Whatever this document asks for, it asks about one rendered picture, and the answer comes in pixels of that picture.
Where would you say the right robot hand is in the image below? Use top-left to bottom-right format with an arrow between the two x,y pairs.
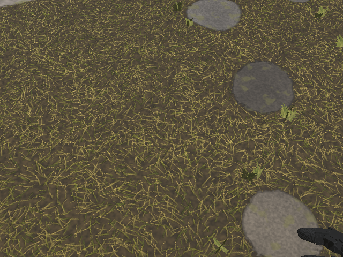
297,227 -> 343,257

